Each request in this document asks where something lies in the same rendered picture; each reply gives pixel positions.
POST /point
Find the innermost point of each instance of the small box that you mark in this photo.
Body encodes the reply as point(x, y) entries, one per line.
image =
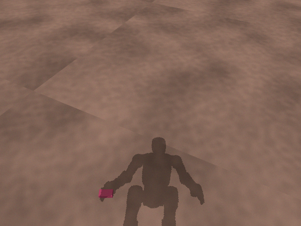
point(105, 193)

